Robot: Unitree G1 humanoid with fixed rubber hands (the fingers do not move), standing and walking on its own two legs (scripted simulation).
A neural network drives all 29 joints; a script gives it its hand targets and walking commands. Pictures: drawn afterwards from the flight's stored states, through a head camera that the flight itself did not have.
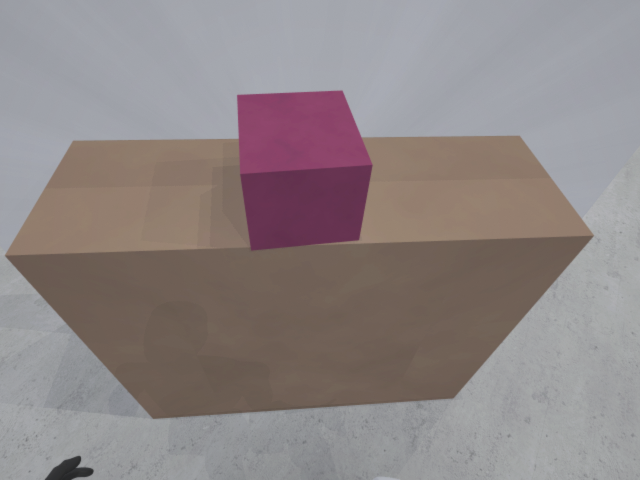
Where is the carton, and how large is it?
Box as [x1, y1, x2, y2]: [237, 90, 372, 250]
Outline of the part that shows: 341,90 237,95 240,175 251,250 358,239 372,165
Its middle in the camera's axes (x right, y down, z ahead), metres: -0.03 -0.11 +0.60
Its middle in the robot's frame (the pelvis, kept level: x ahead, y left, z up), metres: +0.54 +0.03 +0.09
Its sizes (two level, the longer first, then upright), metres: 0.196 0.169 0.148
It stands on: a pedestal, 0.77 m high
